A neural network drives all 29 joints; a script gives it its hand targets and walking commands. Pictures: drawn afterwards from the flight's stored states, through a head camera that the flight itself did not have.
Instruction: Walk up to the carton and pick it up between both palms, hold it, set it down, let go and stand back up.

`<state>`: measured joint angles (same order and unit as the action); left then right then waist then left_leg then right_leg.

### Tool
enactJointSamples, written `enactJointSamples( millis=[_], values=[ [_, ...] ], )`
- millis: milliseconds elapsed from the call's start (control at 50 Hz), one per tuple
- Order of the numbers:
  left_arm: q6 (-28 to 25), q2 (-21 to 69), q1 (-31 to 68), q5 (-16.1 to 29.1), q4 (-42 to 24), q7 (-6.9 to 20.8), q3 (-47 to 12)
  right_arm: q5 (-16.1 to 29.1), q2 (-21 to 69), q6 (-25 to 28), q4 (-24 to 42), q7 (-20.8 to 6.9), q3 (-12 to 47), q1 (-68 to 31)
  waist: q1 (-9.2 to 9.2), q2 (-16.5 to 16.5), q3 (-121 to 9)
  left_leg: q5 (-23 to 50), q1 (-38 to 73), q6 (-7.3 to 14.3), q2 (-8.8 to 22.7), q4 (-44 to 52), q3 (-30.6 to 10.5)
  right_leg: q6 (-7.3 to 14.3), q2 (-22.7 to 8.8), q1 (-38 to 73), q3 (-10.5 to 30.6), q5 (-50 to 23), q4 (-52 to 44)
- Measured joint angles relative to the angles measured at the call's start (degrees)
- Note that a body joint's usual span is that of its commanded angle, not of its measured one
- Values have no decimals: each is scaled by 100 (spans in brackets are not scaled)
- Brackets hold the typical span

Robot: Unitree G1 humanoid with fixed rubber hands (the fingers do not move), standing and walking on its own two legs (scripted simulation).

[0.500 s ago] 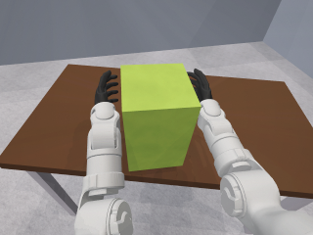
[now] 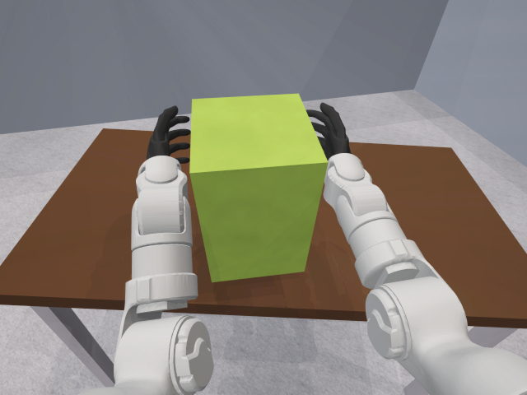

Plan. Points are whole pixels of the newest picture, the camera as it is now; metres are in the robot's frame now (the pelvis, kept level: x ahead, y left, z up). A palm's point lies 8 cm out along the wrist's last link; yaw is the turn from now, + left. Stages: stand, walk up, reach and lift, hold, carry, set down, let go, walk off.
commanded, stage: reach and lift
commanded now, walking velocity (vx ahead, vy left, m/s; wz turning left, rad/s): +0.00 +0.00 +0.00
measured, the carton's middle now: (252, 192) +0.39 +0.00 +0.12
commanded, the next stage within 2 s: hold in 1.74 s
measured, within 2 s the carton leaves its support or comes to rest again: neither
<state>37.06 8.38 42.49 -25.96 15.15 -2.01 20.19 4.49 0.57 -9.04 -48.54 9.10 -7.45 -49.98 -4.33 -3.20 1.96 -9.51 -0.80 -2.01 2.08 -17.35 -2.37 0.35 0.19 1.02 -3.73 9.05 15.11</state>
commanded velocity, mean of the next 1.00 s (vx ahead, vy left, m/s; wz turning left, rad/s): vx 0.00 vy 0.00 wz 0.00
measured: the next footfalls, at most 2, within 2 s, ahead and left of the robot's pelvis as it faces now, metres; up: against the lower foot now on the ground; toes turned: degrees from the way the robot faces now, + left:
none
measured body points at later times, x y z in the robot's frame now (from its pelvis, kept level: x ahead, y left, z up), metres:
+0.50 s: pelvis +0.00 +0.01 +0.00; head -0.06 +0.04 +0.44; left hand +0.39 +0.13 +0.25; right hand +0.39 -0.13 +0.24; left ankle +0.01 +0.14 -0.75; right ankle +0.00 -0.11 -0.75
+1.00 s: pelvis +0.00 +0.01 +0.00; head -0.07 +0.03 +0.44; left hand +0.39 +0.13 +0.28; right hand +0.39 -0.13 +0.28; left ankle +0.01 +0.14 -0.75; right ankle +0.00 -0.11 -0.75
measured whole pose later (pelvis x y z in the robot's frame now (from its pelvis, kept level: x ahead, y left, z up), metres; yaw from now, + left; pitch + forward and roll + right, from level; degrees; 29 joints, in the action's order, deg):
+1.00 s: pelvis +0.00 +0.01 +0.00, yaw -1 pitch -9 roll -1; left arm 47.6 1.9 54.6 -27.8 18.5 6.2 24.0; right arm 14.2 -1.4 -22.9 -43.8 17.4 -2.2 -58.5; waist -6.7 -2.6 -0.9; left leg -10.2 1.9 -1.6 2.1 -17.7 -1.4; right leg -0.1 0.2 4.0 -2.8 8.6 14.0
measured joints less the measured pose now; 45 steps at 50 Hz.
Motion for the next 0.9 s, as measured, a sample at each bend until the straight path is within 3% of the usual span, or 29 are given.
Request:
enactJointSamples(
  millis=[320,900],
  values=[
    [490,-186,259,-97,-280,314,45,533,-70,-466,458,347,417,-100,-215,-57,3,-49,225,43,-30,-48,13,-52,-27,298,10,-37,-111],
    [1016,-560,1154,-241,286,765,372,852,-155,-1249,396,724,414,-786,-217,17,-242,-61,301,52,-10,-30,114,-44,-13,310,106,-34,-76]
  ],
)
